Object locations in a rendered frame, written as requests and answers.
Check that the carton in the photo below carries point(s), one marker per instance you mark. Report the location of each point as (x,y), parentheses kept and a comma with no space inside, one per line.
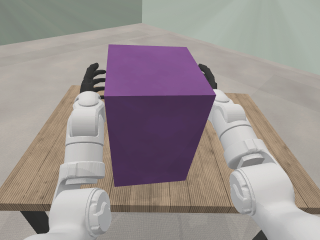
(157,103)

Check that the robot right hand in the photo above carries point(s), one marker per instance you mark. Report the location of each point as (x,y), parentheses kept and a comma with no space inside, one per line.
(208,75)

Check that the robot left forearm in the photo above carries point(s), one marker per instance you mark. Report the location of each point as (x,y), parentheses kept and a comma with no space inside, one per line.
(83,159)

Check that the left robot upper arm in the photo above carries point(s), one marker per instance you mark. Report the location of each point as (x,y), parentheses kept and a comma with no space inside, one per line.
(78,214)

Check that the right robot upper arm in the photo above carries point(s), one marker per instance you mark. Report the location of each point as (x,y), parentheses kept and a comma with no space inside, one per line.
(264,192)

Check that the table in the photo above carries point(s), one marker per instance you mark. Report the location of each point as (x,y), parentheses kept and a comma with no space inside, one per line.
(31,185)

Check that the robot left hand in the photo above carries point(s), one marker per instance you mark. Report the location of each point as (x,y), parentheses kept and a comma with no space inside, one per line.
(88,81)

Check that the robot right forearm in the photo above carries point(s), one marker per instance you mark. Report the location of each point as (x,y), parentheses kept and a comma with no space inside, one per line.
(241,146)

